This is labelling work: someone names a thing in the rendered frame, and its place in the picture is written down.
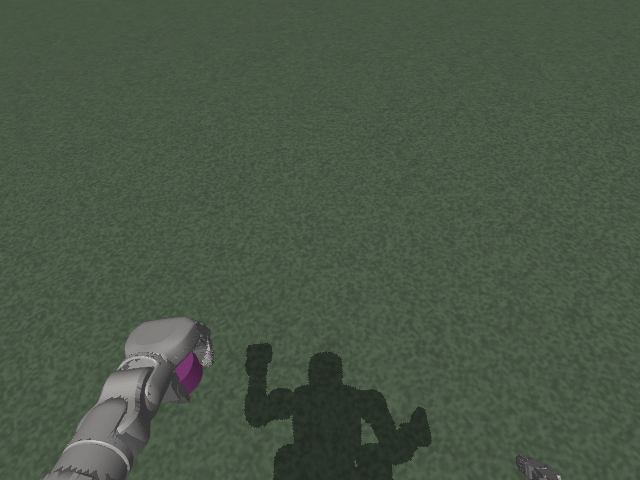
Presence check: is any right robot hand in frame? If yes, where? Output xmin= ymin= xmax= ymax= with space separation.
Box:
xmin=516 ymin=455 xmax=561 ymax=480

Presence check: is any left robot arm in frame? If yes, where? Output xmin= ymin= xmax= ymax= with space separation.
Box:
xmin=40 ymin=352 xmax=172 ymax=480

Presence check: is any tin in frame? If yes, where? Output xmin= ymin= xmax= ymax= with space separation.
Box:
xmin=175 ymin=351 xmax=203 ymax=394

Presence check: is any left robot hand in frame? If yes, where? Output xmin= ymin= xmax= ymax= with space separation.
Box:
xmin=124 ymin=316 xmax=214 ymax=404

